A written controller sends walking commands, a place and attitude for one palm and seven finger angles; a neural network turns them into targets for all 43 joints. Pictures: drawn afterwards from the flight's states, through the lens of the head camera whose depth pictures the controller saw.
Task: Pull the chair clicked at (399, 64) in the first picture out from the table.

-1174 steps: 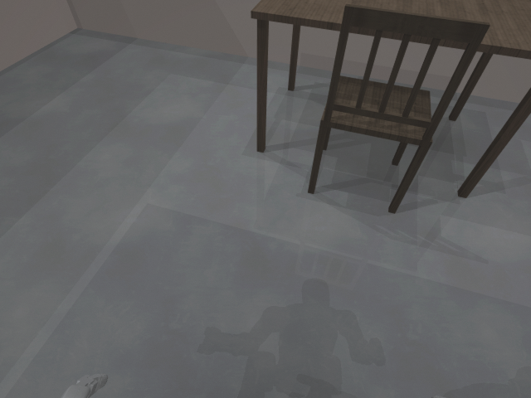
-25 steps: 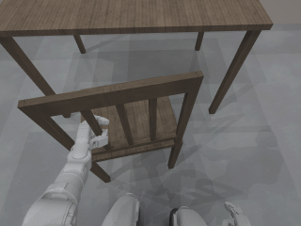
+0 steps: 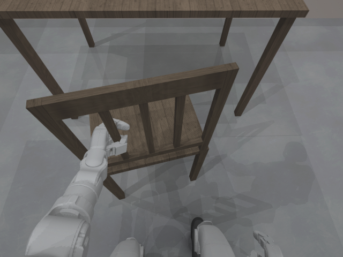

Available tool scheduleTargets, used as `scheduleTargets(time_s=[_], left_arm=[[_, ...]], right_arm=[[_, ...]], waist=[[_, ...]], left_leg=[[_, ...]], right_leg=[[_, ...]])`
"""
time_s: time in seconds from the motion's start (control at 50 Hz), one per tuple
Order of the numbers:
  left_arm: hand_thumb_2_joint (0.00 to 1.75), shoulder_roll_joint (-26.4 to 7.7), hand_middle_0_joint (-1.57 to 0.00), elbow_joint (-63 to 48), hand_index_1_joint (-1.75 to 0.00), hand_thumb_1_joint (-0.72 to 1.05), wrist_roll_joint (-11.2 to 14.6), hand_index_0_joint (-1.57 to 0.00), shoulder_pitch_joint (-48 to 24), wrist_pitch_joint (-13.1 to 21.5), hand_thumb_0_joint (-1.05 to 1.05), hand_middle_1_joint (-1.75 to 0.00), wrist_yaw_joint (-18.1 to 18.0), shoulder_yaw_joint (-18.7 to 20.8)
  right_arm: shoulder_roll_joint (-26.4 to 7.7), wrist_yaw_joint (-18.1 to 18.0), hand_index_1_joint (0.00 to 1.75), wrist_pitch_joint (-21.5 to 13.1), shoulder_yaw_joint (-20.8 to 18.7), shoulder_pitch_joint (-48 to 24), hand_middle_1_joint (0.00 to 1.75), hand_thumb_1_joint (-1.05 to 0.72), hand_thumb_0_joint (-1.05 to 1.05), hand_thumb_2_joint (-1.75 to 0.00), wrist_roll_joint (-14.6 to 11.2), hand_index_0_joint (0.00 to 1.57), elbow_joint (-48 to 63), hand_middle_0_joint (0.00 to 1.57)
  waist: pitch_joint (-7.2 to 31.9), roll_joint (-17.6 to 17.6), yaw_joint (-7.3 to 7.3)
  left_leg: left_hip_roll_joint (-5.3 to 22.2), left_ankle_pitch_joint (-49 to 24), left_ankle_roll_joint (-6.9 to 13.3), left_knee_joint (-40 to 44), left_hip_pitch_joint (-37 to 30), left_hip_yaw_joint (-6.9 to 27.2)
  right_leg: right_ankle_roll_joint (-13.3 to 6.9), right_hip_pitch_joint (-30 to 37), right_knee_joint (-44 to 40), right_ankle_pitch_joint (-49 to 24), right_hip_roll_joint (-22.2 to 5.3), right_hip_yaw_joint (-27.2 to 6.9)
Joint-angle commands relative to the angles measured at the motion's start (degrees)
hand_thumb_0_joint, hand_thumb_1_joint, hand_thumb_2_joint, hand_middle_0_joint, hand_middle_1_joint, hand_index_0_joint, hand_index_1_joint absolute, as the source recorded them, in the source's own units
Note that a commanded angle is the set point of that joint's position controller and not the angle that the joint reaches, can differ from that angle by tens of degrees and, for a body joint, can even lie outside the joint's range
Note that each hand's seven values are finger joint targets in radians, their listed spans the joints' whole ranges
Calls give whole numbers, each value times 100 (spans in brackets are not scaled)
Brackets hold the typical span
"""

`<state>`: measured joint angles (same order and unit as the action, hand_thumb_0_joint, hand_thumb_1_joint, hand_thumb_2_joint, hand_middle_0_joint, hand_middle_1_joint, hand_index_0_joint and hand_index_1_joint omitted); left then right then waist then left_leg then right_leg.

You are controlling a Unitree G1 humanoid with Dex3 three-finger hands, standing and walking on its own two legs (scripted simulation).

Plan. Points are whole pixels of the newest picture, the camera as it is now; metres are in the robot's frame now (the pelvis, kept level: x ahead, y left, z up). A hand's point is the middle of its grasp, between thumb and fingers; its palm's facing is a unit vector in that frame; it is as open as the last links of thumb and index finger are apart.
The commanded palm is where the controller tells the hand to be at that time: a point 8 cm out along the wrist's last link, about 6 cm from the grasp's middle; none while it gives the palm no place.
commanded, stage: step backward, pulling the chair out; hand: left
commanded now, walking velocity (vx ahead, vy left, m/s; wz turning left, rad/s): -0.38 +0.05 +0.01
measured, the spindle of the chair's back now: (148, 131) +0.43 +0.06 -0.07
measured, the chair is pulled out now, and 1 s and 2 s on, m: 0.26 0.40 0.59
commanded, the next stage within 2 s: stop walking, hand still on the chair in 1.56 s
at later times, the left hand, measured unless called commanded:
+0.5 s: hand (118, 173) +0.31 +0.13 -0.06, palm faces -0.02 -0.98 -0.20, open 5.4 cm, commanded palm +0.31 +0.19 -0.05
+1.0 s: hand (108, 197) +0.25 +0.15 -0.06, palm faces -0.06 -0.97 -0.23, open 5.5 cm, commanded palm +0.26 +0.20 -0.05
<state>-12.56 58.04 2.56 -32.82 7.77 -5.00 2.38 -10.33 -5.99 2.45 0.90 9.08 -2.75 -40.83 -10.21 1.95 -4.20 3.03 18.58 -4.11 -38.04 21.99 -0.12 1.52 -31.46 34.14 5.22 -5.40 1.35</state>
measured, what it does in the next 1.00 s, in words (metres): walks backwards: right foot, then left foot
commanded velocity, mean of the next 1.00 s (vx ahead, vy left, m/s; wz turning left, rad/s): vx -0.38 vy -0.06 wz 0.05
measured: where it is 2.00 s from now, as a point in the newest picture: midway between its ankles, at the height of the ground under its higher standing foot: outside the picture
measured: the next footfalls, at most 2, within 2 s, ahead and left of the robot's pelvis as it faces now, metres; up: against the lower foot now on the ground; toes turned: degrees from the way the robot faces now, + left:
right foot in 0.34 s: +0.05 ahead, -0.13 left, +0.00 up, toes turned -6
left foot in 0.96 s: -0.04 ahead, +0.15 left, +0.00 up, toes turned -2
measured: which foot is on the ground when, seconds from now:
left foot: down 0.00-0.84, up 0.86-0.94, down 0.96-1.00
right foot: down 0.00-0.22, up 0.24-0.32, down 0.34-0.98, up 1.00-1.00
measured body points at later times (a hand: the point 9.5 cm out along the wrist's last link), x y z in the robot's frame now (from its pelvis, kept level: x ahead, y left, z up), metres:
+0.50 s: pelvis -0.07 +0.01 +0.00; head +0.02 +0.00 +0.44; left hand +0.30 +0.18 -0.04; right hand +0.01 -0.26 -0.13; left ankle +0.01 +0.16 -0.72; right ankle +0.01 -0.12 -0.72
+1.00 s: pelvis -0.12 +0.03 +0.00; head -0.06 +0.03 +0.44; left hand +0.25 +0.20 -0.04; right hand -0.05 -0.24 -0.13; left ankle -0.08 +0.15 -0.72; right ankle +0.01 -0.13 -0.71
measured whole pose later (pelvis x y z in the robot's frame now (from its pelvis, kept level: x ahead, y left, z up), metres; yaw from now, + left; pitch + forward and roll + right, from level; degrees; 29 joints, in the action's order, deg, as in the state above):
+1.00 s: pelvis -0.12 +0.03 +0.00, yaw -3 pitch +1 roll +0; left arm -11.7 60.7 0.0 -28.1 11.8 -6.2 0.9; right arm -14.3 -6.9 -2.9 1.5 12.6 -2.5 -45.0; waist -6.8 1.0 -3.6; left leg 0.3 17.3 -0.3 -40.4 23.3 -0.6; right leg 1.3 -31.6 38.8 12.1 -5.6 2.8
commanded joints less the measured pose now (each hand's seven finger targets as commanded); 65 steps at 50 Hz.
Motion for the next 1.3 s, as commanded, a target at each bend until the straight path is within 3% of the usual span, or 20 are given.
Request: scheduleTargets(time_s=[0.0,0.12,0.2,0.24,0.3,0.34,0.4,0.52,0.64,0.74,0.8,0.84,0.9,0.92,0.96,1.06,1.12,1.2,1.24,1.28], left_arm=[[90,-1254,-50,-1115,-145,90,-121,-50,-1746,537,0,-145,-86,206],[90,-1131,-50,-1120,-145,90,-185,-50,-1794,532,0,-145,-130,126],[90,-775,-50,-1406,-145,90,-185,-50,-1808,590,0,-145,-138,-82],[90,-714,-50,-1445,-145,90,-155,-50,-2113,563,0,-145,-126,-104],[90,-787,-50,-942,-145,90,-186,-50,-2122,636,0,-145,-115,-19],[90,-744,-50,-816,-145,90,-236,-50,-2141,734,0,-145,-58,-242],[90,-1284,-50,-698,-145,90,-168,-50,-1871,731,0,-145,-145,104],[90,-1110,-50,-810,-145,90,-117,-50,-1791,817,0,-145,-172,43],[90,-1022,-50,-1037,-145,90,-153,-50,-1877,929,0,-145,-217,33],[90,-1159,-50,-981,-145,90,-203,-50,-1725,935,0,-145,-226,3],[90,-1488,-50,-836,-145,90,-205,-50,-1442,845,0,-145,-298,209],[90,-1367,-50,-719,-145,90,-227,-50,-1367,764,0,-145,-281,211],[90,-1266,-50,-780,-145,90,-226,-50,-1423,721,0,-145,-251,195],[90,-1274,-50,-731,-145,90,-229,-50,-1364,746,0,-145,-260,236],[90,-948,-50,-892,-145,90,-238,-50,-1591,783,0,-145,-253,92],[90,-861,-50,-971,-145,90,-264,-50,-2197,754,0,-145,-204,24],[90,-896,-50,-721,-145,90,-262,-50,-2052,765,0,-145,-152,56],[90,-1193,-50,-591,-145,90,-325,-50,-1831,890,0,-145,-54,251],[90,-1494,-50,-629,-145,90,-328,-50,-1972,888,0,-145,-31,300],[90,-1814,-50,-688,-145,90,-234,-50,-1937,548,0,-145,-51,549]], right_arm=[[-1104,-140,30,-298,-388,400,30,-90,0,-90,-54,20,292,20],[-1068,-152,30,-447,-209,566,30,-90,0,-90,-55,20,143,20],[-1337,-195,30,-411,-297,184,30,-90,0,-90,-17,20,541,20],[-1244,-172,30,-393,-327,187,30,-90,0,-90,-49,20,515,20],[-1235,-148,30,-527,-418,624,30,-90,0,-90,-36,20,166,20],[-1154,-136,30,-549,-391,663,30,-90,0,-90,-5,20,36,20],[-1259,-189,30,-547,-424,589,30,-90,0,-90,-54,20,-92,20],[-1172,-192,30,-594,-321,303,30,-90,0,-90,-58,20,177,20],[-1174,-189,30,-657,-302,225,30,-90,0,-90,-41,20,337,20],[-1103,-178,30,-672,-290,257,30,-90,0,-90,-45,20,330,20],[-1070,-166,30,-684,-303,515,30,-90,0,-90,-73,20,186,20],[-997,-138,30,-690,-232,515,30,-90,0,-90,-29,20,96,20],[-986,-146,30,-742,-70,452,30,-90,0,-90,3,20,56,20],[-1113,-178,30,-773,-89,556,30,-90,0,-90,-9,20,30,20],[-1363,-197,30,-741,-172,271,30,-90,0,-90,79,20,194,20],[-1187,-58,30,-684,-275,504,30,-90,0,-90,162,20,-91,20],[-1240,0,30,-725,-285,719,30,-90,0,-90,156,20,-190,20],[-1215,18,30,-717,-269,646,30,-90,0,-90,112,20,-213,20],[-1060,-44,30,-687,-252,475,30,-90,0,-90,-15,20,-72,20],[-1141,-138,30,-600,-307,116,30,-90,0,-90,-77,20,55,20]], waist=[[2740,531,263],[2991,774,164],[2502,-1810,341],[2431,-1593,340],[2668,-279,210],[2716,-40,110],[3198,44,126],[2701,-429,254],[2668,-715,285],[2385,-442,273],[2307,884,296],[2453,1233,302],[2302,769,206],[2216,295,165],[1945,-1716,339],[2483,-1471,226],[2819,-1668,153],[2977,-1600,297],[3036,-191,229],[3232,940,362]], left_leg=[[2,657,256,131,-147,-52],[-178,489,322,520,-898,-47],[1161,546,907,2094,609,1152],[1427,-187,1100,1766,709,1160],[958,-2490,644,426,-646,675],[469,-1911,245,42,-629,230],[286,-1727,176,44,-1001,157],[487,-112,472,1043,-727,426],[908,-207,722,1269,-189,745],[455,716,477,594,-61,283],[-202,940,272,-1001,-769,-115],[-348,806,247,-1801,-913,-120],[-190,579,290,-147,-1002,39],[50,508,389,977,-961,373],[1647,-626,1100,2019,-118,2518],[1595,-4877,1201,938,-2263,1705],[1408,-5382,1028,644,-2950,1530],[1046,-4725,681,166,-2243,1117],[320,-2133,166,-522,-526,152],[-170,869,104,-1479,451,446]], right_leg=[[-414,1490,-1263,1022,-884,-901],[-273,1319,-1578,1532,-919,-490],[-26,1735,1189,1611,199,104],[-85,1899,1606,1419,271,-8],[-191,1897,-221,-623,13,-255],[-505,1945,-643,-1783,-729,-767],[-531,1936,-696,-1763,-886,-751],[-168,1220,-810,1753,-294,-403],[-161,1483,106,1455,56,-321],[-415,977,-603,2079,-471,-794],[-681,-74,-2053,3762,-1125,-1368],[-814,96,-2222,3105,-1337,-1186],[-538,464,-1477,2189,-996,-395],[-337,506,-788,2073,-680,-192],[-71,456,1783,1502,240,53],[-158,199,1403,2177,252,-191],[-166,599,205,1580,376,-105],[-214,1983,-1444,-631,209,-142],[-593,3413,-984,-4049,-970,-821],[-1065,3771,-688,-4838,-1724,-1064]])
